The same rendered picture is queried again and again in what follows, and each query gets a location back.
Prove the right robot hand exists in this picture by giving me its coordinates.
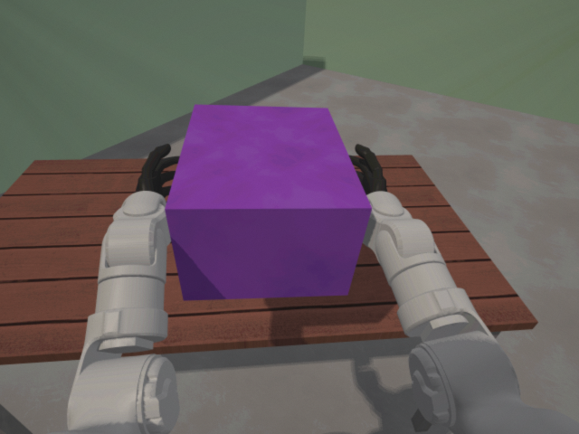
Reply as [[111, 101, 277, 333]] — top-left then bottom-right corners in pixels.
[[349, 144, 387, 195]]

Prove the left robot upper arm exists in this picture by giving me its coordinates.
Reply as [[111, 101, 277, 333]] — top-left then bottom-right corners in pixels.
[[47, 354, 180, 434]]

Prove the carton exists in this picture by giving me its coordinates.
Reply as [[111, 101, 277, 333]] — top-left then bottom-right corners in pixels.
[[165, 104, 372, 301]]

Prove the robot left forearm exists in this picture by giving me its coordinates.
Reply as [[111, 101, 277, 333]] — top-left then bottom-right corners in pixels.
[[67, 191, 171, 430]]

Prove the right robot upper arm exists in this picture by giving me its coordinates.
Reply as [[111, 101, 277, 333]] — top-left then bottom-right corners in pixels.
[[409, 331, 579, 434]]

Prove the robot right forearm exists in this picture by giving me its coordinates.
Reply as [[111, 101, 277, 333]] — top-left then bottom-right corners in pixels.
[[363, 191, 520, 397]]

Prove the left robot hand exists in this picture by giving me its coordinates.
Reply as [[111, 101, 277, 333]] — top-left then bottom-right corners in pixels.
[[135, 144, 180, 198]]

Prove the table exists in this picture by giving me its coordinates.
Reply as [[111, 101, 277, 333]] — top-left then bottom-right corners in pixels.
[[0, 155, 538, 434]]

